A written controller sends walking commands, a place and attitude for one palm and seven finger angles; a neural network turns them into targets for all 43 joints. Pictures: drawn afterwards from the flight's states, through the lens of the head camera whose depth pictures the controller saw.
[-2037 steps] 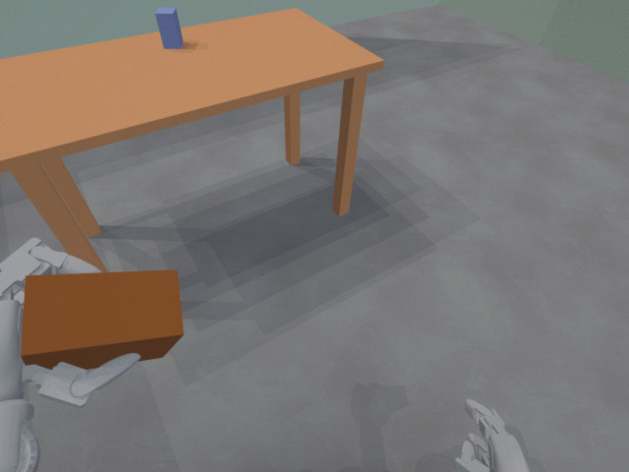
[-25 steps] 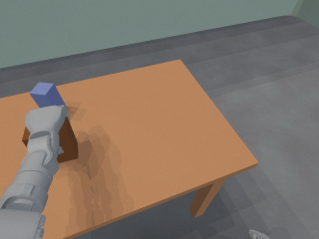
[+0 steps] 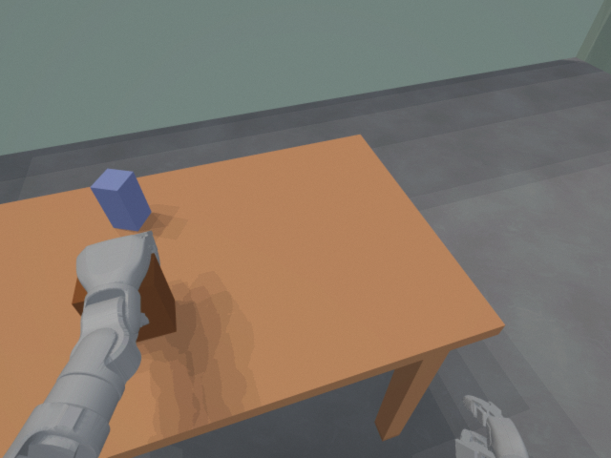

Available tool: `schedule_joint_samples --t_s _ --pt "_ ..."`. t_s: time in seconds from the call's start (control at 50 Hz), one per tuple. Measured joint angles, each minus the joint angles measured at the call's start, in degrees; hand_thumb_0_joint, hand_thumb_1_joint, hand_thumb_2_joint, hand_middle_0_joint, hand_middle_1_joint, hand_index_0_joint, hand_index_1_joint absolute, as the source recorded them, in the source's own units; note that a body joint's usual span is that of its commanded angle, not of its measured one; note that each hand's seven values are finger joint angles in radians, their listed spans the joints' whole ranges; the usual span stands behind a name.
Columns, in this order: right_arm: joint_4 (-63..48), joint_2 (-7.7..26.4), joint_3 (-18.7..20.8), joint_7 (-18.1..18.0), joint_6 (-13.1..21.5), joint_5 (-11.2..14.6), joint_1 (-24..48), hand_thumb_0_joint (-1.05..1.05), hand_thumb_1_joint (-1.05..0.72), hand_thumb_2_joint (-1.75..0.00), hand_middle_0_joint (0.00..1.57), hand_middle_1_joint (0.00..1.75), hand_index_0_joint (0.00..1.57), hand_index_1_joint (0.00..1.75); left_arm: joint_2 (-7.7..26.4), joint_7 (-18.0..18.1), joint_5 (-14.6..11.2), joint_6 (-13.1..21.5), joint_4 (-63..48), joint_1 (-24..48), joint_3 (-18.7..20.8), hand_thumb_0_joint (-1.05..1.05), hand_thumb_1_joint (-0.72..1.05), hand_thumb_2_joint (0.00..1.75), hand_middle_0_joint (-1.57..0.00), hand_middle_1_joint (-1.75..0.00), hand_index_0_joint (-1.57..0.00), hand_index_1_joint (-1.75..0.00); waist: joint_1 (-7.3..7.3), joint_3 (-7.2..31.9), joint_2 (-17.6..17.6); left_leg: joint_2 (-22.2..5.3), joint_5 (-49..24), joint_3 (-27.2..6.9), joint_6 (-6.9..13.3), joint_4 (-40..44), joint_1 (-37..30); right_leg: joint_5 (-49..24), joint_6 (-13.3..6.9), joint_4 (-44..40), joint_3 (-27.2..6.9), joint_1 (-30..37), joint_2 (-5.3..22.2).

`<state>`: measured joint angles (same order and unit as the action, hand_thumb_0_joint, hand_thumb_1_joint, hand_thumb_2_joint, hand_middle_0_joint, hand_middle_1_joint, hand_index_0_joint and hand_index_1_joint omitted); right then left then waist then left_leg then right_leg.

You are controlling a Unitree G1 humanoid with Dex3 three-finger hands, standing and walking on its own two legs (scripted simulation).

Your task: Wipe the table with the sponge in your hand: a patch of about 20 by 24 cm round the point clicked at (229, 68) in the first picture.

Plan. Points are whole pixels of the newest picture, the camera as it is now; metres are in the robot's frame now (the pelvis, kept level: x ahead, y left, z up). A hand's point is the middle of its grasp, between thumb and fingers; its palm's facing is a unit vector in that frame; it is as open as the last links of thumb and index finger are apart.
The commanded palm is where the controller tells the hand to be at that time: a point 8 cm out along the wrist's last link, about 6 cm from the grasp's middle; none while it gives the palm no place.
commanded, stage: wipe back along the first lane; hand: left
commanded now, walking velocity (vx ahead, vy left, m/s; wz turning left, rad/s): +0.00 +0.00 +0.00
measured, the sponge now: (134, 309) +0.31 +0.30 -0.01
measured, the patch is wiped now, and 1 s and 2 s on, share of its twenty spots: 1.00 1.00 1.00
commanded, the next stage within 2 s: lift the sponge slowly off the table in 0.86 s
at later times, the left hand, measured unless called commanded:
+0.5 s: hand (139, 314) +0.28 +0.26 +0.04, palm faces -0.01 -0.06 -1.00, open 10.4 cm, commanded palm +0.24 +0.25 +0.07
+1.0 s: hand (142, 346) +0.24 +0.24 +0.04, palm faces +0.00 -0.08 -1.00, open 10.4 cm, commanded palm +0.20 +0.23 +0.08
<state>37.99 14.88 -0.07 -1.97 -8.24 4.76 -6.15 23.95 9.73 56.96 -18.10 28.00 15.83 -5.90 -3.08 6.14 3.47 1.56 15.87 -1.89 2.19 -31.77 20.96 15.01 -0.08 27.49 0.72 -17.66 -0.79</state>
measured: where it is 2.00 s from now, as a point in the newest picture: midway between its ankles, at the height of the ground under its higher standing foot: outside the picture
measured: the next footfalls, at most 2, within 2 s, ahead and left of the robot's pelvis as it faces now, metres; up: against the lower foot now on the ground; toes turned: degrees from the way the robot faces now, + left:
none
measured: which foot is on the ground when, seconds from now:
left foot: down 0.00-1.00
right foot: down 0.00-1.00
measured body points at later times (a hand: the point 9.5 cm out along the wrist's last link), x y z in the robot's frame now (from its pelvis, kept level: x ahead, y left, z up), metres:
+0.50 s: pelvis +0.00 -0.01 +0.00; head +0.00 -0.04 +0.45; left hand +0.28 +0.26 +0.09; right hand +0.21 -0.24 -0.10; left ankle +0.00 +0.09 -0.73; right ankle -0.01 -0.13 -0.73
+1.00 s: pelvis +0.00 -0.02 +0.00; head -0.03 -0.05 +0.45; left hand +0.23 +0.24 +0.09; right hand +0.22 -0.23 -0.08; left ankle +0.00 +0.09 -0.73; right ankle -0.01 -0.13 -0.74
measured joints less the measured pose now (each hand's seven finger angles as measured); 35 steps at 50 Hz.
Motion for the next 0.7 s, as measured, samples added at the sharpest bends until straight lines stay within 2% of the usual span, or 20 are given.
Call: schedule_joint_samples --t_s 0.12,0.28,0.52,0.7 --pt "-0.60 -0.45 -0.41 -0.04 0.44 -0.22 0.98 0.01 -0.90 -0.89 0.20 0.30 0.20 0.30 -0.45 -0.57 0.30 -0.83 -2.20 -1.34 -0.71 0.00 -0.51 1.06 -0.66 -1.38 -0.68 -1.38 -0.58 -0.47 0.19 -0.08 -0.10 -0.21 -0.25 0.27 -0.59 0.07 -0.22 -0.02 0.19 0.51 -0.09" --pt "-0.23 -0.42 -0.33 0.61 1.00 -0.56 0.56 0.01 -0.90 -0.89 0.20 0.30 0.20 0.30 -1.63 0.33 0.09 -1.14 -8.79 -7.75 -0.68 0.00 -0.51 1.06 -0.66 -1.38 -0.67 -1.39 -1.16 -0.03 1.06 -0.33 0.39 0.09 -0.49 0.38 -1.59 0.59 -0.35 0.26 -0.14 1.19 -0.32" --pt "0.09 0.07 -0.37 0.46 1.50 -0.59 1.42 0.01 -0.90 -0.90 0.20 0.30 0.20 0.30 -2.37 0.47 -0.44 -4.12 -15.46 -13.58 -1.50 0.00 -0.51 1.06 -0.65 -1.38 -0.67 -1.39 -1.40 -0.89 1.09 -0.65 0.19 0.30 -0.98 1.17 -3.69 0.79 -0.86 0.52 -0.39 2.68 -0.62" --pt "-0.51 0.16 -0.28 0.56 2.25 -0.74 2.15 0.01 -0.90 -0.90 0.20 0.30 0.20 0.30 -2.88 0.23 -0.39 -4.27 -19.19 -17.46 -2.13 0.00 -0.51 1.06 -0.65 -1.38 -0.67 -1.39 -1.76 -0.92 1.42 -0.86 -0.05 0.48 -1.23 1.52 -4.69 0.72 -1.11 0.65 -0.58 3.37 -0.82"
